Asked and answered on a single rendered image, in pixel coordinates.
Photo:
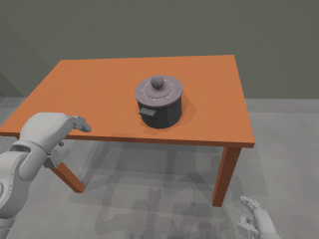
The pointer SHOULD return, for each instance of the robot left hand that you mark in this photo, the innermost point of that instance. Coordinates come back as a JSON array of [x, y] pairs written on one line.
[[48, 129]]

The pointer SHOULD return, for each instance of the knob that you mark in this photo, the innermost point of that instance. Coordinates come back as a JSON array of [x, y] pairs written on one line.
[[157, 81]]

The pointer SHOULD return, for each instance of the table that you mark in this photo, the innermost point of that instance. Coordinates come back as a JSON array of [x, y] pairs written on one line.
[[102, 91]]

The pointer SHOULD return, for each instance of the robot right hand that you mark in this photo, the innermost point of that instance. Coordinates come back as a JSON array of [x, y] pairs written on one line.
[[252, 228]]

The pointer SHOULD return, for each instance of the lid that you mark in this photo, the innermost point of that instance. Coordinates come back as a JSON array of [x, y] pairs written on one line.
[[167, 95]]

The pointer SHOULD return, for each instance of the left robot forearm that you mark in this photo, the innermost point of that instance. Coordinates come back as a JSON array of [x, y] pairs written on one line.
[[19, 166]]

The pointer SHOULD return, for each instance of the pot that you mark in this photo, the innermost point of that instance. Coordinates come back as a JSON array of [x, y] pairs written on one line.
[[161, 117]]

